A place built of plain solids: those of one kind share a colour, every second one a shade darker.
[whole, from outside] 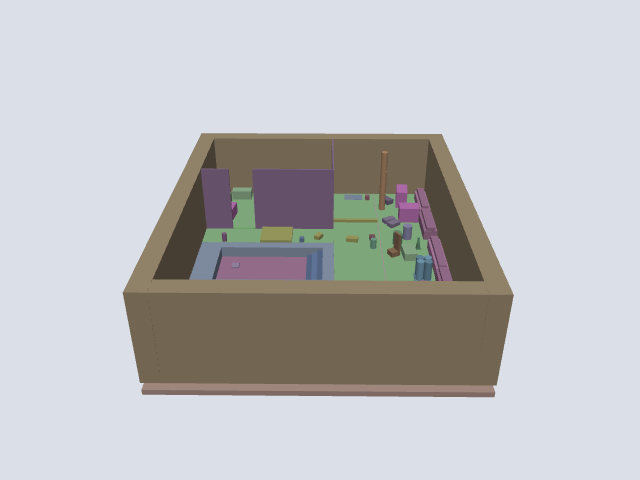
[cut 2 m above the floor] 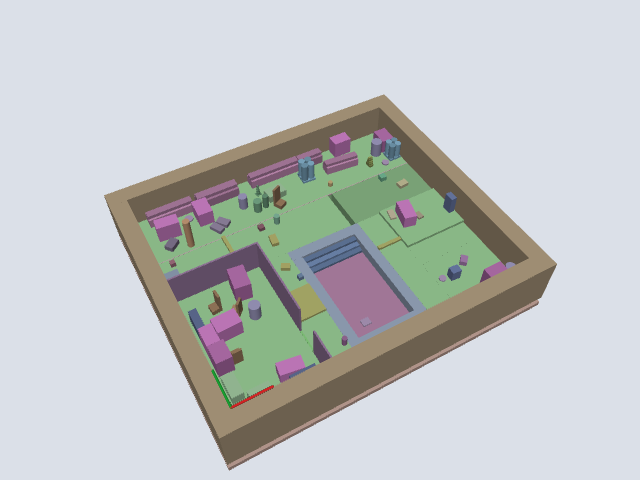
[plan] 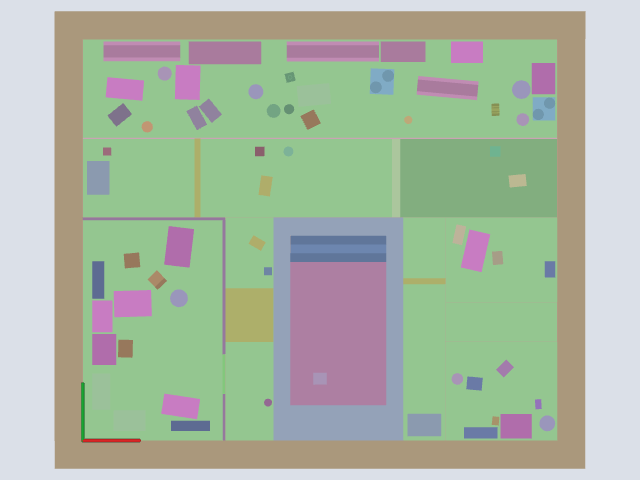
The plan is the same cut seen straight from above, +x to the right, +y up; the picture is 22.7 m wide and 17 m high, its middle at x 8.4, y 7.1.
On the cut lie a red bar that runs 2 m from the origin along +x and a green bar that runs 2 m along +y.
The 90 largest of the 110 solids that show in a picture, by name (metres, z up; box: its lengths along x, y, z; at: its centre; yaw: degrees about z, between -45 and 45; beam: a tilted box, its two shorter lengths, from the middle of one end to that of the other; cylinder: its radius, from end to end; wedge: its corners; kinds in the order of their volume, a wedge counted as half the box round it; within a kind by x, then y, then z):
{
 "wall_1": {"box": [1.0, 14.2, 5.0], "at": [-0.5, 7.1, 1.5]},
 "wall_2": {"box": [18.8, 1.0, 5.0], "at": [8.4, -0.5, 1.5]},
 "wall_3": {"box": [18.8, 1.0, 5.0], "at": [8.4, 14.7, 1.5]},
 "wall_4": {"box": [1.0, 14.2, 5.0], "at": [17.3, 7.1, 1.5]},
 "floor_1": {"box": [5.05, 7.9, 1.0], "at": [2.52, 3.95, -0.5]},
 "floor_2": {"box": [10.95, 2.8, 1.0], "at": [5.47, 9.3, -0.5]},
 "floor_3": {"box": [1.7, 7.9, 1.0], "at": [5.9, 3.95, -0.5]},
 "floor_4": {"box": [16.8, 3.5, 1.0], "at": [8.4, 12.45, -0.5]},
 "floor_5": {"box": [1.5, 7.9, 1.0], "at": [12.1, 3.95, -0.5]},
 "floor_6": {"box": [5.56, 2.8, 1.0], "at": [14.02, 9.3, -0.5]},
 "floor_7": {"box": [3.95, 3.5, 1.0], "at": [14.82, 1.75, -0.5]},
 "floor_8": {"box": [3.95, 1.4, 1.0], "at": [14.82, 4.2, -0.5]},
 "floor_9": {"box": [3.95, 3.0, 1.18], "at": [14.82, 6.4, -0.41]},
 "floor_base_1": {"box": [18.8, 16.2, 0.3], "at": [8.4, 7.1, -1.57]},
 "floor_rim_1": {"box": [0.6, 6.0, 1.0], "at": [7.05, 4.25, -0.5]},
 "floor_rim_2": {"box": [4.6, 1.25, 1.0], "at": [9.05, 0.62, -0.5]},
 "floor_rim_3": {"box": [4.6, 0.65, 1.0], "at": [9.05, 7.58, -0.5]},
 "floor_rim_4": {"box": [0.6, 6.0, 1.0], "at": [11.05, 4.25, -0.5]},
 "pallet_load_1": {"box": [0.72, 1.13, 1.2], "at": [0.69, 4.4, 0.6]},
 "pallet_load_2": {"box": [0.86, 1.1, 1.3], "at": [0.76, 3.22, 0.65]},
 "pallet_load_3": {"box": [1.31, 0.72, 1.12], "at": [1.49, 12.45, 0.56], "yaw": -5.2},
 "pallet_load_4": {"box": [1.33, 0.93, 1.02], "at": [1.77, 4.84, 0.51], "yaw": 1.8},
 "pallet_load_5": {"box": [0.91, 1.38, 1.22], "at": [3.41, 6.86, 0.61], "yaw": -6.8},
 "pallet_load_6": {"box": [1.29, 0.73, 0.75], "at": [3.47, 1.21, 0.38], "yaw": -8.6},
 "pallet_load_7": {"box": [0.88, 1.22, 0.97], "at": [3.71, 12.68, 0.48], "yaw": -1.6},
 "pallet_load_8": {"box": [1.13, 0.76, 1.1], "at": [13.61, 13.75, 0.55]},
 "pallet_load_9": {"box": [0.76, 1.38, 0.79], "at": [13.91, 6.72, 0.57], "yaw": -13.0},
 "pallet_load_10": {"box": [1.11, 0.87, 1.27], "at": [15.34, 0.51, 0.64]},
 "pallet_load_11": {"box": [0.83, 1.11, 0.95], "at": [16.32, 12.82, 0.47]},
 "cask_row_1": {"box": [2.72, 0.7, 0.58], "at": [2.09, 13.78, 0.29]},
 "cask_row_2": {"box": [2.72, 0.43, 0.22], "at": [2.09, 13.78, 0.69]},
 "cask_row_3": {"box": [2.57, 0.81, 0.59], "at": [5.04, 13.72, 0.29]},
 "cask_row_4": {"box": [2.57, 0.5, 0.23], "at": [5.04, 13.72, 0.7]},
 "cask_row_5": {"box": [3.27, 0.71, 0.57], "at": [8.86, 13.78, 0.28]},
 "cask_row_6": {"box": [3.27, 0.44, 0.22], "at": [8.86, 13.78, 0.68]},
 "cask_row_7": {"box": [1.59, 0.73, 0.55], "at": [11.35, 13.77, 0.28]},
 "cask_row_8": {"box": [1.59, 0.45, 0.21], "at": [11.35, 13.77, 0.66]},
 "cask_row_9": {"box": [2.15, 0.67, 0.53], "at": [12.92, 12.48, 0.27], "yaw": -5.2},
 "cask_row_10": {"box": [2.15, 0.42, 0.2], "at": [12.92, 12.48, 0.63], "yaw": -5.2},
 "floor_pit_1": {"box": [3.4, 5.07, 0.36], "at": [9.05, 3.79, -0.82]},
 "part_1": {"box": [5.05, 0.1, 4.05], "at": [2.52, 7.85, 1.98]},
 "part_2": {"box": [0.1, 1.65, 4.05], "at": [5.0, 0.82, 1.98]},
 "part_3": {"box": [0.1, 4.75, 4.05], "at": [5.0, 5.42, 1.98]},
 "step_down_1": {"box": [3.4, 0.31, 0.52], "at": [9.05, 6.47, -0.74]},
 "step_down_2": {"box": [3.4, 0.31, 0.68], "at": [9.05, 6.79, -0.66]},
 "step_down_3": {"box": [3.4, 0.31, 0.84], "at": [9.05, 7.09, -0.58]},
 "crate_stack_1": {"box": [0.43, 1.33, 0.89], "at": [0.55, 5.69, 0.45]},
 "crate_stack_2": {"box": [1.38, 0.37, 0.86], "at": [3.81, 0.52, 0.43]},
 "crate_stack_3": {"box": [0.55, 0.46, 0.66], "at": [13.87, 2.02, 0.33], "yaw": -5.2},
 "crate_stack_4": {"box": [1.19, 0.4, 0.85], "at": [14.09, 0.27, 0.42]},
 "crate_stack_5": {"box": [0.37, 0.58, 1.11], "at": [16.55, 6.06, 0.73]},
 "sack_pile_1": {"box": [0.64, 1.29, 0.6], "at": [0.65, 1.73, 0.3]},
 "sack_pile_2": {"box": [1.14, 0.74, 0.64], "at": [1.66, 0.7, 0.32]},
 "sack_pile_3": {"box": [1.16, 0.74, 0.46], "at": [8.19, 12.24, 0.23], "yaw": 5.4},
 "keg_stack_1": {"cylinder": 0.21, "from": [10.38, 12.51, 0.14], "to": [10.38, 12.51, 1.26]},
 "keg_stack_2": {"cylinder": 0.21, "from": [10.39, 12.93, 0.14], "to": [10.39, 12.93, 1.26]},
 "keg_stack_3": {"box": [0.84, 0.91, 0.19], "at": [10.6, 12.71, 0.05], "yaw": -2.2},
 "keg_stack_4": {"cylinder": 0.21, "from": [10.8, 12.49, 0.14], "to": [10.8, 12.49, 1.26]},
 "keg_stack_5": {"cylinder": 0.21, "from": [10.81, 12.91, 0.14], "to": [10.81, 12.91, 1.26]},
 "keg_stack_6": {"cylinder": 0.2, "from": [16.13, 11.55, 0.14], "to": [16.13, 11.55, 1.12]},
 "keg_stack_7": {"cylinder": 0.2, "from": [16.13, 11.95, 0.14], "to": [16.13, 11.95, 1.12]},
 "keg_stack_8": {"box": [0.8, 0.83, 0.19], "at": [16.33, 11.75, 0.05]},
 "keg_stack_9": {"cylinder": 0.2, "from": [16.53, 11.55, 0.14], "to": [16.53, 11.55, 1.12]},
 "keg_stack_10": {"cylinder": 0.2, "from": [16.53, 11.95, 0.14], "to": [16.53, 11.95, 1.12]},
 "barrel_1": {"cylinder": 0.32, "from": [3.4, 5.04, 0.0], "to": [3.4, 5.04, 0.95]},
 "barrel_2": {"cylinder": 0.27, "from": [6.13, 12.35, 0.0], "to": [6.13, 12.35, 0.86]},
 "barrel_3": {"cylinder": 0.33, "from": [15.53, 12.43, 0.0], "to": [15.53, 12.43, 1.01]},
 "barrel_4": {"cylinder": 0.28, "from": [16.45, 0.61, 0.0], "to": [16.45, 0.61, 0.86]},
 "step_hump_1": {"box": [0.22, 2.8, 0.23], "at": [4.06, 9.3, 0.07]},
 "step_hump_2": {"box": [1.7, 1.9, 0.2], "at": [5.9, 4.44, 0.05]},
 "step_hump_3": {"box": [1.5, 0.22, 0.2], "at": [12.1, 5.64, 0.05]},
 "column_a0b_1": {"cylinder": 0.2, "from": [2.28, 11.11, 0.0], "to": [2.28, 11.11, 4.0]},
 "hand_truck_1": {"box": [0.52, 0.63, 0.27], "at": [1.51, 3.25, 0.14], "yaw": -1.4},
 "hand_truck_2": {"box": [0.55, 0.52, 0.3], "at": [1.74, 6.38, 0.15], "yaw": 4.9},
 "hand_truck_3": {"box": [0.14, 0.52, 0.97], "at": [1.95, 6.39, 0.79], "yaw": 4.9},
 "hand_truck_4": {"box": [0.47, 0.52, 0.28], "at": [2.64, 5.68, 0.14], "yaw": 43.9},
 "hand_truck_5": {"box": [0.53, 0.14, 1.06], "at": [7.97, 11.55, 0.83], "yaw": 27.0},
 "hand_truck_6": {"box": [0.53, 0.56, 0.3], "at": [8.07, 11.36, 0.15], "yaw": 27.0},
 "floor_gap_1": {"box": [0.29, 2.8, 0.5], "at": [11.1, 9.3, -1.15]},
 "sack_1": {"box": [0.72, 0.51, 0.31], "at": [1.31, 11.53, 0.15], "yaw": 38.7},
 "sack_2": {"box": [0.42, 0.77, 0.25], "at": [4.04, 11.43, 0.12], "yaw": 28.8},
 "sack_3": {"box": [0.47, 0.74, 0.25], "at": [4.52, 11.68, 0.12], "yaw": 38.8},
 "bin_1": {"cylinder": 0.24, "from": [6.76, 11.67, 0.0], "to": [6.76, 11.67, 0.77]},
 "bin_2": {"cylinder": 0.18, "from": [7.3, 11.73, 0.0], "to": [7.3, 11.73, 0.87]},
 "low_mat_1": {"box": [0.8, 1.2, 0.06], "at": [0.55, 9.3, -0.02]},
 "low_mat_2": {"box": [1.2, 0.8, 0.06], "at": [12.1, 0.55, -0.02]},
 "inway_crate_1": {"box": [0.41, 0.7, 0.29], "at": [6.47, 9.02, 0.1], "yaw": -8.3},
 "inway_sack_1": {"box": [0.61, 0.43, 0.28], "at": [15.4, 9.2, 0.09], "yaw": 5.5},
 "carton_1": {"box": [0.4, 0.51, 0.3], "at": [14.95, 2.55, 0.15], "yaw": -44.9},
 "edge_barrel_1": {"cylinder": 0.17, "from": [7.28, 10.23, 0.0], "to": [7.28, 10.23, 0.58]}
}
